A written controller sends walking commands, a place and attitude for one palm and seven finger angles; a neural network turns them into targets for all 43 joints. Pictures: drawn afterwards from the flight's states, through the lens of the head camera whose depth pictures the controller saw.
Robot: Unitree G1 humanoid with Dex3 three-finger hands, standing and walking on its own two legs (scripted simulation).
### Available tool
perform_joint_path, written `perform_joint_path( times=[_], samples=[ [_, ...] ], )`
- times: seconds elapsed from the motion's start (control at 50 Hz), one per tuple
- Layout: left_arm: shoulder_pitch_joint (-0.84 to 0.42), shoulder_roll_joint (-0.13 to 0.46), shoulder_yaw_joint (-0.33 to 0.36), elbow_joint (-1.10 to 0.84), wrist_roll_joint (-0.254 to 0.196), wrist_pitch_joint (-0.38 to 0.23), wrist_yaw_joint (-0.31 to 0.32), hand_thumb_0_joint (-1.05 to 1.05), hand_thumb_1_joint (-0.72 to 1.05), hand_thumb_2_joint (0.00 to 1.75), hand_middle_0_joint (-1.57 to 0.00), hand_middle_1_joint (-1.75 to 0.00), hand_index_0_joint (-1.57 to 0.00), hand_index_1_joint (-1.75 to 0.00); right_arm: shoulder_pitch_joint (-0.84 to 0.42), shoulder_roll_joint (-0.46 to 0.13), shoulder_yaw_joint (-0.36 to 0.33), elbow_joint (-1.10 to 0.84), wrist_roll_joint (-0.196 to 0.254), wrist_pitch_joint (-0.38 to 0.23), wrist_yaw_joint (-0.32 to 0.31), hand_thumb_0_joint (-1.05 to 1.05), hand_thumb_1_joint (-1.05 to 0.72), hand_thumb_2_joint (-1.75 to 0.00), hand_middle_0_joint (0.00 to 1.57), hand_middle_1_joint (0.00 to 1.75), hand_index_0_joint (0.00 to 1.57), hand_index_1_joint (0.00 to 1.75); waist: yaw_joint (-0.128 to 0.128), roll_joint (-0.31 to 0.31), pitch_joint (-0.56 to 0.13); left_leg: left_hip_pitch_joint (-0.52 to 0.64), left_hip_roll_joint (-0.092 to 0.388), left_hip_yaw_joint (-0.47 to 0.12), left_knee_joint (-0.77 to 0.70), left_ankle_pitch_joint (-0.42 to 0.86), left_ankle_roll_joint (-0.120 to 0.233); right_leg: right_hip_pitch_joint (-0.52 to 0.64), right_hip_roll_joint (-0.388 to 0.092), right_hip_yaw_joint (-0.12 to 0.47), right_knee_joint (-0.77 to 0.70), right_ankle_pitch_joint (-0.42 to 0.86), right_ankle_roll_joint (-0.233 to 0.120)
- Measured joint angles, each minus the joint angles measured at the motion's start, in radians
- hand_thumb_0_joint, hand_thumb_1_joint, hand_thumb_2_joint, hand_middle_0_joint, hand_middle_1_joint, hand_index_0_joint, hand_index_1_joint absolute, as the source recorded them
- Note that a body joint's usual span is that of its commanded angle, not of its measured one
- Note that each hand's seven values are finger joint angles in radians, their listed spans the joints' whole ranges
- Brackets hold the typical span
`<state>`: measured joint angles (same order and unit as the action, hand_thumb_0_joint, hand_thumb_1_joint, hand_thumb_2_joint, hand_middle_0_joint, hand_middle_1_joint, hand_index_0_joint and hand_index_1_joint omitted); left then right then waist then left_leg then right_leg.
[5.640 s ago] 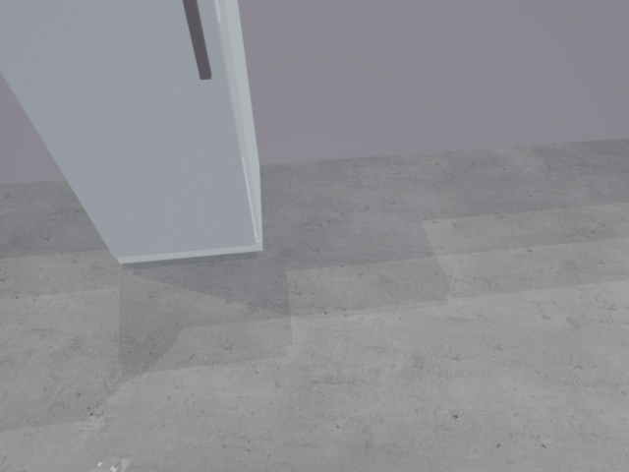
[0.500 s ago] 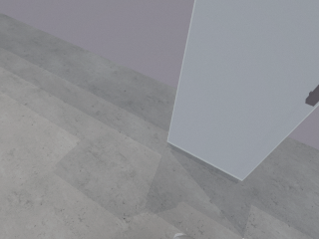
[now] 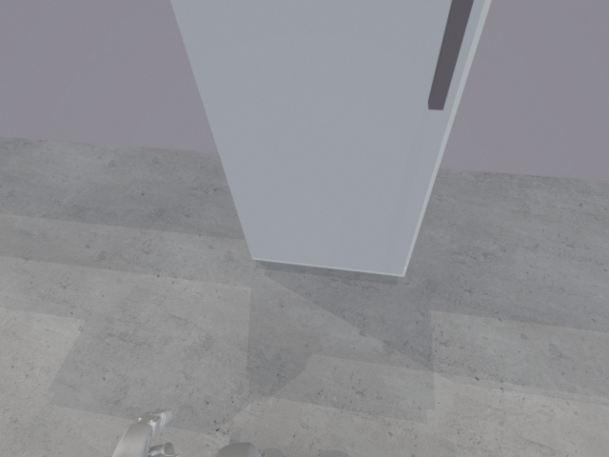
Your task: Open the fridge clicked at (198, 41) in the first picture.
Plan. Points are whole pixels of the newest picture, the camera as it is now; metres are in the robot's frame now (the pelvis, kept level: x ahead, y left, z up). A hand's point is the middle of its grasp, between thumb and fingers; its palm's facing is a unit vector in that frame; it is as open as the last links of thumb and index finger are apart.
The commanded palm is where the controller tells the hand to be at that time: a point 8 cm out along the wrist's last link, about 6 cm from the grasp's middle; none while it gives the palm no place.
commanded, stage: turn to face it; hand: right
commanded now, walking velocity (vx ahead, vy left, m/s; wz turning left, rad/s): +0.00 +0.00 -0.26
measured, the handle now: (459, 2) +0.73 -0.23 +0.22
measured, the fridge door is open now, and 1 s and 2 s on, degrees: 0 0 0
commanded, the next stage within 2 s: take the last steps up to it in 0.12 s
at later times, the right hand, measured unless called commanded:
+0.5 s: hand out of the picture +0.05 -0.16 -0.15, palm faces +0.15 +0.96 -0.24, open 7.3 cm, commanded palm none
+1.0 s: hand out of the picture +0.07 -0.23 -0.18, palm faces +0.19 +0.97 -0.13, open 7.4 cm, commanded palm none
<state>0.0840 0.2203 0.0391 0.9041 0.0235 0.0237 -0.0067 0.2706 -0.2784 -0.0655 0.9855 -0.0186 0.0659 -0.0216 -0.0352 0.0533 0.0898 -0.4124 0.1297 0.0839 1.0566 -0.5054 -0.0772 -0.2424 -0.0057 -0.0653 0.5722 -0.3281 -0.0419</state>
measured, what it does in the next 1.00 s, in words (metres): walks ahead: left foot, then right foot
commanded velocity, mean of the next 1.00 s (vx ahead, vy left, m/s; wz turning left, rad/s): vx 0.22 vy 0.02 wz -0.07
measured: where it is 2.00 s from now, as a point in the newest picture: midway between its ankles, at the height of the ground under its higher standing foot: outside the picture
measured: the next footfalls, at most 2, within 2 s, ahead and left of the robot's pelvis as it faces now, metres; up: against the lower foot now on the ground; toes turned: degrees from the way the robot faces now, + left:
left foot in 0.38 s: +0.04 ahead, +0.13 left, +0.00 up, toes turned -1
right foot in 0.82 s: +0.18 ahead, -0.16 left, +0.00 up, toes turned -17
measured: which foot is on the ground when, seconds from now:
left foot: up 0.00-0.36, down 0.38-0.84, up 0.86-1.00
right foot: down 0.00-0.38, up 0.40-0.80, down 0.82-1.00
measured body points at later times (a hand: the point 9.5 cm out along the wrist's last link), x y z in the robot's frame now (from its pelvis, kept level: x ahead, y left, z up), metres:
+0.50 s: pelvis +0.02 +0.02 +0.01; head +0.01 +0.05 +0.46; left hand +0.04 +0.26 -0.16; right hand +0.04 -0.21 -0.13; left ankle +0.00 +0.13 -0.73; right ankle +0.00 -0.10 -0.67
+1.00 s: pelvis +0.14 -0.07 +0.01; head +0.14 -0.09 +0.46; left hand +0.24 +0.15 -0.13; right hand +0.06 -0.28 -0.16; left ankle +0.13 +0.07 -0.65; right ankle +0.14 -0.15 -0.73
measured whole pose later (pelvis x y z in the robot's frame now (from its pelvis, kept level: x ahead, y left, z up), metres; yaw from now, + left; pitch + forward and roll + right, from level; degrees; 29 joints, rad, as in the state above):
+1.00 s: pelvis +0.14 -0.07 +0.01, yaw -7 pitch -2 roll +1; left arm 0.20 0.15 0.05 1.03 0.02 -0.07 0.03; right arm 0.37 -0.15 -0.05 1.15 -0.03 0.00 -0.01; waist -0.01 0.04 0.03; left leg -0.43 0.11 0.08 1.12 -0.35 -0.01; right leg -0.20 -0.03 -0.18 0.48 -0.25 -0.06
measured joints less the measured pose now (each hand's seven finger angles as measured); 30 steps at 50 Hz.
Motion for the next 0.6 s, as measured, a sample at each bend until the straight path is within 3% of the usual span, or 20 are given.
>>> perform_joint_path(
  times=[0.16, 0.26, 0.34, 0.38, 0.44, 0.52, 0.6],
  samples=[
    [0.045, -0.036, -0.016, 0.024, -0.002, -0.003, 0.010, 0.00, 0.90, 0.90, -0.20, -0.30, -0.20, -0.30, -0.056, 0.016, 0.007, -0.023, 0.002, -0.014, 0.003, 0.01, -0.90, -0.90, 0.20, 0.30, 0.20, 0.30, 0.014, -0.021, -0.016, -0.020, -0.029, -0.041, -0.050, 0.098, -0.017, 0.067, 0.029, 0.033, -0.125, 0.073, -0.017],
    [0.095, -0.047, -0.012, 0.056, 0.004, 0.006, 0.010, 0.00, 0.90, 0.90, -0.20, -0.30, -0.20, -0.30, -0.095, 0.046, 0.016, -0.032, 0.004, -0.017, 0.000, 0.01, -0.90, -0.90, 0.20, 0.30, 0.20, 0.30, 0.041, -0.039, -0.025, 0.040, -0.051, -0.045, -0.192, 0.081, -0.006, 0.067, 0.045, 0.053, -0.123, 0.077, -0.013],
    [0.147, -0.043, -0.006, 0.094, 0.008, 0.009, 0.011, 0.01, 0.90, 0.90, -0.20, -0.30, -0.20, -0.30, -0.098, 0.075, 0.028, -0.029, 0.002, -0.041, 0.005, 0.01, -0.90, -0.90, 0.20, 0.30, 0.20, 0.30, 0.057, -0.062, -0.046, 0.142, -0.080, -0.032, -0.385, 0.117, 0.016, 0.054, 0.050, 0.066, -0.091, 0.059, 0.001],
    [0.181, -0.039, -0.002, 0.114, 0.003, 0.006, 0.011, 0.01, 0.90, 0.90, -0.20, -0.30, -0.20, -0.30, -0.083, 0.087, 0.034, -0.024, -0.005, -0.065, 0.009, 0.00, -0.90, -0.90, 0.20, 0.30, 0.20, 0.30, 0.059, -0.071, -0.063, 0.208, -0.088, -0.019, -0.518, 0.183, 0.042, 0.031, 0.052, 0.069, -0.030, 0.022, 0.013],
    [0.221, -0.026, 0.007, 0.147, 0.005, 0.022, 0.003, 0.01, 0.90, 0.90, -0.20, -0.30, -0.20, -0.30, -0.045, 0.120, 0.043, -0.012, -0.009, -0.090, 0.011, 0.00, -0.90, -0.90, 0.20, 0.30, 0.20, 0.30, 0.055, -0.101, -0.078, 0.234, -0.101, 0.010, -0.521, 0.184, 0.093, -0.056, 0.039, 0.081, 0.197, -0.123, 0.024],
    [0.243, -0.016, 0.022, 0.169, 0.012, 0.023, -0.013, 0.01, 0.90, 0.90, -0.20, -0.30, -0.19, -0.30, 0.041, 0.136, 0.037, 0.029, -0.007, -0.106, 0.001, 0.00, -0.92, -0.90, 0.21, 0.30, 0.20, 0.30, 0.050, -0.094, -0.093, 0.305, -0.095, 0.021, -0.625, 0.213, 0.097, -0.183, -0.003, 0.056, 0.420, -0.022, 0.041],
    [0.243, -0.013, 0.031, 0.174, 0.012, 0.017, -0.015, 0.01, 0.91, 0.90, -0.20, -0.30, -0.19, -0.30, 0.110, 0.144, 0.041, 0.083, -0.007, -0.116, 0.000, 0.00, -0.92, -0.90, 0.20, 0.30, 0.20, 0.30, 0.051, -0.090, -0.085, 0.361, -0.092, 0.045, -0.695, 0.225, 0.090, -0.253, -0.059, 0.043, 0.429, 0.073, 0.062]
  ],
)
